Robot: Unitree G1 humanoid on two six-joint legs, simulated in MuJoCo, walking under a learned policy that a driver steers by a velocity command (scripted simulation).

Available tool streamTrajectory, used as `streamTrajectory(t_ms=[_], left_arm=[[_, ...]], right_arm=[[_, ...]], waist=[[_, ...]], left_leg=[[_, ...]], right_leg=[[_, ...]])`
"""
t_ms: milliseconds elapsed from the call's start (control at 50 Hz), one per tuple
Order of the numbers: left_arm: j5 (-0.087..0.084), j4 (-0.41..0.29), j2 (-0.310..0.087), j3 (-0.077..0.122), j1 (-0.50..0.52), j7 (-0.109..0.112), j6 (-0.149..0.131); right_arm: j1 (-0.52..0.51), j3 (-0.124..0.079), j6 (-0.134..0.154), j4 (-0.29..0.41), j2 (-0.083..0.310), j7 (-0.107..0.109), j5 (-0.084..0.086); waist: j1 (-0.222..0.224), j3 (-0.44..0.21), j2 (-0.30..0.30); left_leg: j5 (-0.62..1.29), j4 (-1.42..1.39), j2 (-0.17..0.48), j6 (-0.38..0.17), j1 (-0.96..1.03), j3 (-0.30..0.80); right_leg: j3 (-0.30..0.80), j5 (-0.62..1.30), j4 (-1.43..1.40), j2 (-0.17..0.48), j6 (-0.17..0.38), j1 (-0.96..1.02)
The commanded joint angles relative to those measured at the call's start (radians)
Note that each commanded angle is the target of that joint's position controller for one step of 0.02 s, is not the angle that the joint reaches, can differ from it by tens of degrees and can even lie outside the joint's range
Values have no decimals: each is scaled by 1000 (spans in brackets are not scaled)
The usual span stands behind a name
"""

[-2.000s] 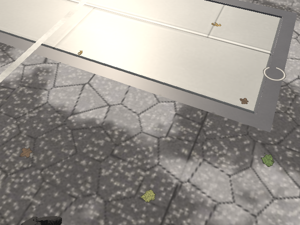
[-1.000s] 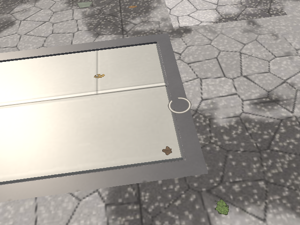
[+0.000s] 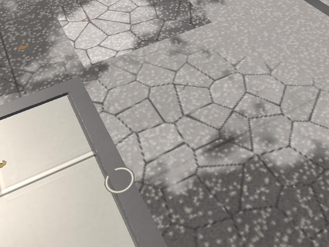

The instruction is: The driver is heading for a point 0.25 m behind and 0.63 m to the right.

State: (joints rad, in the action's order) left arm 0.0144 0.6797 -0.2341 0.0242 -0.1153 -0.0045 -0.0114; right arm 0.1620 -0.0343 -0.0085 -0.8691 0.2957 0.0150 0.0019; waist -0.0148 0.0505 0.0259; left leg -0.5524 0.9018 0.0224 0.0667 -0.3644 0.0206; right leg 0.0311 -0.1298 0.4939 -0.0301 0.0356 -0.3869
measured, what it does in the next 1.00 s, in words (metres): steps on the spot, turning right: left foot, then right foot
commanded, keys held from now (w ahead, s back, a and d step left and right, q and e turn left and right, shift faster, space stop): e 0.42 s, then w+e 0.02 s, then e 0.56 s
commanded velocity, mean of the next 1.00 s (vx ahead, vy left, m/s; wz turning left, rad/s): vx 0.02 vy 0.00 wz -0.52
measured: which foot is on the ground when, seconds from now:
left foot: up 0.00-0.18, down 0.20-0.66, up 0.68-1.00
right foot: down 0.00-0.20, up 0.22-0.64, down 0.66-1.00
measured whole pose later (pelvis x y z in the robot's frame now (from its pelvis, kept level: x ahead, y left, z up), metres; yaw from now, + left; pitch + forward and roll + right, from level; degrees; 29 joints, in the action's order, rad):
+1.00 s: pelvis +0.03 -0.02 +0.01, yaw -33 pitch +2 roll +1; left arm -0.01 0.65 -0.31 0.07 -0.16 0.02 0.02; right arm 0.10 -0.08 -0.01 -0.76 0.32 0.03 0.00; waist 0.01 0.06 0.02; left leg -0.35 0.83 0.00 0.09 -0.48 0.08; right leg 0.13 -0.19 0.46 -0.08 0.06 -0.28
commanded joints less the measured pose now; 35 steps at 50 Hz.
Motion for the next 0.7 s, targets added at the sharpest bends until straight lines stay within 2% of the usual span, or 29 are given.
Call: streamTrajectory(t_ms=[20,80,140,180,200,220,240,260,280,300,320,340,380,420,440,460,500,540,600,620,640,660,680,700], left_arm=[[-3,-55,-222,76,13,14,-1],[-12,-49,-206,81,20,26,6],[-19,-41,-209,87,17,35,18],[-31,-44,-208,87,41,42,31],[-36,-38,-189,83,21,47,36],[-29,-36,-122,67,-17,46,40],[-30,-74,-145,80,-2,47,31],[-24,-48,-230,106,-27,48,27],[-32,-18,-245,119,-73,48,34],[-29,13,-228,120,-115,55,47],[-23,20,-217,119,-127,57,56],[-26,17,-201,116,-122,56,61],[-38,-13,-175,105,-74,51,61],[-38,-44,-156,93,-28,44,58],[-37,-57,-148,86,-14,37,57],[-36,-70,-142,81,4,31,57],[-32,-91,-131,72,22,19,57],[-31,-100,-139,72,12,8,58],[-34,-106,-151,80,-9,-9,69],[-35,-101,-152,84,-33,-14,73],[-34,-87,-162,93,-73,-15,75],[-31,-69,-215,116,-137,-3,75],[-29,-75,-344,147,-200,19,73],[-3,-102,-349,136,-164,11,49]], right_arm=[[80,-33,-15,31,100,24,0],[43,-30,-14,43,77,28,0],[23,-30,-6,57,78,19,0],[75,-35,3,45,82,7,-3],[113,-45,4,39,112,5,-10],[152,-63,-1,42,192,10,-29],[73,-77,-1,65,250,6,-58],[-3,-60,10,107,194,11,-64],[-73,-50,16,119,151,16,-50],[-106,-45,20,132,130,18,-31],[-112,-39,22,132,113,22,-14],[-98,-34,20,130,104,27,-13],[-55,-35,10,119,107,35,-17],[-6,-43,0,104,129,43,-17],[19,-50,-3,99,144,43,-13],[14,-55,-5,99,156,42,-12],[-1,-65,-6,102,179,35,-10],[-8,-76,-7,103,200,22,-4],[-15,-87,-6,99,216,9,18],[-32,-89,-5,100,215,7,28],[-35,-87,-3,94,201,6,38],[22,-76,2,72,159,-1,28],[9,-49,8,113,84,-8,-30],[-53,-50,13,159,90,-3,-30]], waist=[[-9,-153,-158],[1,-170,-164],[3,-169,-173],[-37,-164,-165],[-51,-159,-130],[-36,-166,77],[-14,-87,283],[-1,-72,176],[39,-60,132],[51,-58,106],[44,-47,107],[36,-45,100],[5,-42,109],[-32,-55,117],[-49,-77,116],[-56,-66,121],[-58,-53,131],[-49,-63,136],[-29,-81,143],[-4,-87,137],[24,-99,115],[43,-141,13],[41,-185,-285],[58,-231,-304]], left_leg=[[59,24,-3,13,-46,10],[136,-75,-17,3,-3,18],[198,-204,-39,-12,49,19],[316,-387,-54,-41,159,-4],[365,-480,-10,-70,251,13],[342,-583,222,-150,356,237],[399,-668,401,-300,199,470],[418,-671,380,-328,165,425],[448,-648,323,-282,161,319],[451,-632,270,-244,190,238],[495,-622,260,-238,214,193],[544,-619,244,-242,215,144],[588,-620,235,-255,276,83],[635,-614,254,-271,358,65],[546,-633,269,-275,388,63],[515,-640,276,-277,383,56],[557,-639,284,-280,348,17],[681,-613,292,-278,324,-23],[763,-551,315,-254,333,-47],[758,-510,311,-229,319,-66],[719,-438,290,-187,277,-103],[624,-287,234,-117,174,-165],[119,40,117,-20,-130,-227],[-155,248,0,18,-291,-85]], right_leg=[[292,244,-175,239,204,145],[289,162,-179,215,200,116],[327,75,-172,201,187,104],[333,28,-136,168,144,54],[310,-55,-86,125,93,-16],[190,-304,158,15,20,-159],[78,-479,355,-91,-25,-274],[140,-438,522,-36,-40,-236],[133,-371,589,-36,-49,-236],[121,-319,635,-27,-68,-244],[117,-278,681,-17,-88,-267],[100,-257,708,-14,-104,-260],[59,-220,646,6,-129,-284],[36,-215,545,34,-148,-292],[18,-212,496,54,-150,-282],[7,-217,449,68,-148,-259],[-26,-238,358,83,-136,-187],[-67,-244,280,74,-116,-103],[-95,-210,151,62,-71,-17],[-105,-152,65,54,-46,39],[-112,-54,-44,34,-13,136],[-50,109,-125,40,32,312],[286,555,-101,287,138,541],[498,577,-115,444,347,483]])
Velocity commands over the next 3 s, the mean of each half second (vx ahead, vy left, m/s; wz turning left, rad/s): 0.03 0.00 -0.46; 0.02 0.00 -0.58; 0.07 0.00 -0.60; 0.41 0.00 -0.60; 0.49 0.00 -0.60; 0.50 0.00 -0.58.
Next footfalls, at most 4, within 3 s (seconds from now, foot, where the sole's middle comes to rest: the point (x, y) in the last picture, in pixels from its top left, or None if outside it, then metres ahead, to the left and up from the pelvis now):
0.20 left None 0.08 0.14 -0.77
0.66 right None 0.03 -0.13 -0.77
1.14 left None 0.17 0.05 -0.77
1.58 right None -0.02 -0.15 -0.77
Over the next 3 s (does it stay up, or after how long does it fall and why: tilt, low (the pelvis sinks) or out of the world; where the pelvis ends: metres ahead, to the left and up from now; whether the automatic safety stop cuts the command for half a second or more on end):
stays up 0.20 -0.80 0.00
